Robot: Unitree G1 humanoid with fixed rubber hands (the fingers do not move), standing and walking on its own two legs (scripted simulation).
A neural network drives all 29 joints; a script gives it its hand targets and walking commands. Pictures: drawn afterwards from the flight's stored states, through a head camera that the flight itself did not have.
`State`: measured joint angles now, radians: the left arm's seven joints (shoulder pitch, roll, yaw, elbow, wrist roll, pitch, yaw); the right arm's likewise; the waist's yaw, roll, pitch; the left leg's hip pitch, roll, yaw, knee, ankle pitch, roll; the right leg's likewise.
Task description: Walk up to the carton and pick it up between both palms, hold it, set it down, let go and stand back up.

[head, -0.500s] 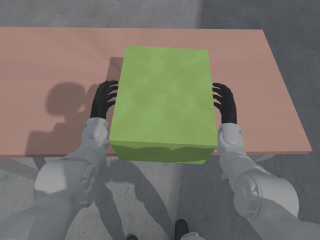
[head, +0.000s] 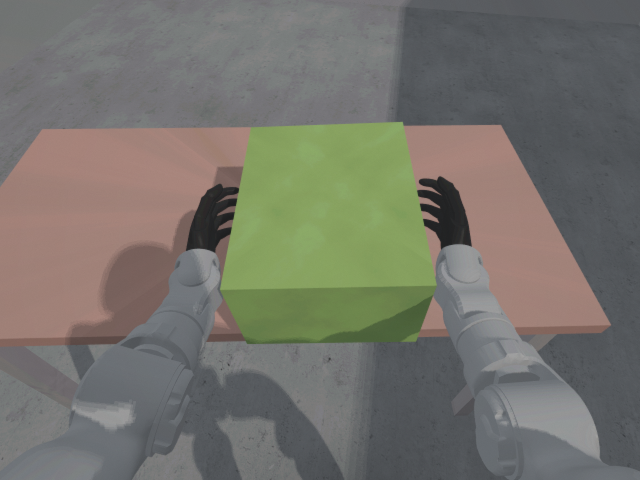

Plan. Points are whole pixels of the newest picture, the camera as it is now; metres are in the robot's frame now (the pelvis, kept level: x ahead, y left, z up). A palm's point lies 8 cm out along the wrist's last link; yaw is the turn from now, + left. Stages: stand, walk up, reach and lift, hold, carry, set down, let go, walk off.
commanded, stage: reach and lift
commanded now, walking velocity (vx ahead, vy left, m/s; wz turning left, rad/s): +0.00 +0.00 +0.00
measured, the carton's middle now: (328, 227) +0.47 -0.05 +0.03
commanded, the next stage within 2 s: hold in 1.84 s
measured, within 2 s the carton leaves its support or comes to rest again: neither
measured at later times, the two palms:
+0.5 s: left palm (191, 225) +0.41 +0.12 +0.12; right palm (465, 212) +0.39 -0.20 +0.13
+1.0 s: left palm (164, 223) +0.39 +0.14 +0.16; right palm (467, 198) +0.38 -0.19 +0.17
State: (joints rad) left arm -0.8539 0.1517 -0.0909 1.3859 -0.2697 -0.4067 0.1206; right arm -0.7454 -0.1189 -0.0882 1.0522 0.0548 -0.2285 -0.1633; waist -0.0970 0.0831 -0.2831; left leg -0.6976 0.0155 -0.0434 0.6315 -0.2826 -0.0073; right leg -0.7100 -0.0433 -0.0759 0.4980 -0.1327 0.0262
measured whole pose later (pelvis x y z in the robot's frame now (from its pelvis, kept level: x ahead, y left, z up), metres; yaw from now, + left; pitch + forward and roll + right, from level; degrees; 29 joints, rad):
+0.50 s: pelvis +0.00 -0.01 +0.02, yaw +0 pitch +7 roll -1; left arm -0.75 0.12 0.08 1.10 -0.10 -0.12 0.12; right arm -0.72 -0.12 -0.09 0.93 0.12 -0.03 -0.15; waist -0.07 0.04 -0.16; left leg -0.33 0.01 -0.03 0.40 -0.20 -0.01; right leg -0.36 -0.03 -0.05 0.30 -0.07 0.02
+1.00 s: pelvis +0.01 -0.01 +0.03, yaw +1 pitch -1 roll -1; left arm -0.55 0.03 0.22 0.46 0.14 0.34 0.04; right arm -0.59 -0.10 -0.08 0.59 0.12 0.22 -0.16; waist -0.07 -0.03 -0.07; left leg -0.13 0.02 -0.06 0.33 -0.20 -0.02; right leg -0.16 -0.02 -0.05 0.25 -0.08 0.02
